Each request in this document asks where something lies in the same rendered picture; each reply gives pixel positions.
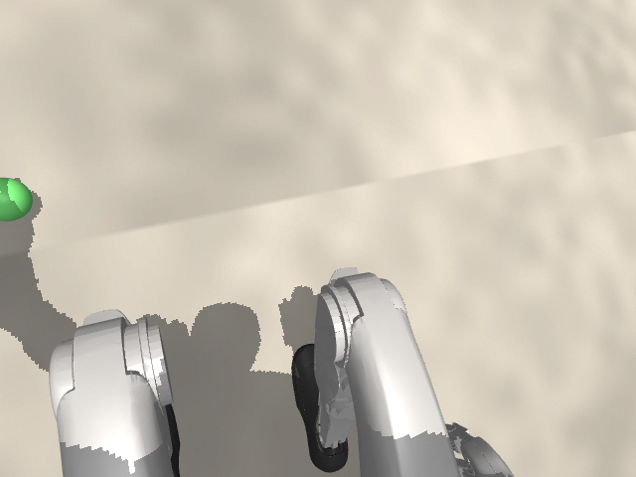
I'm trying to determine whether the right robot hand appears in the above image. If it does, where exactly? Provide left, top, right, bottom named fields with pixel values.
left=445, top=422, right=515, bottom=477

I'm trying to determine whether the ball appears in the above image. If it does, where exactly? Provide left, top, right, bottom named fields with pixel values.
left=0, top=178, right=33, bottom=222

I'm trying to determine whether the right robot foot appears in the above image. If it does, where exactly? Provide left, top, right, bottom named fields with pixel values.
left=291, top=344, right=348, bottom=473

